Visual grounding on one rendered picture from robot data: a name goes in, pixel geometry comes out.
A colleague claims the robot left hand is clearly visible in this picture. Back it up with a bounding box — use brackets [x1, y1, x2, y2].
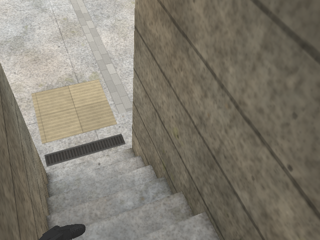
[39, 224, 86, 240]

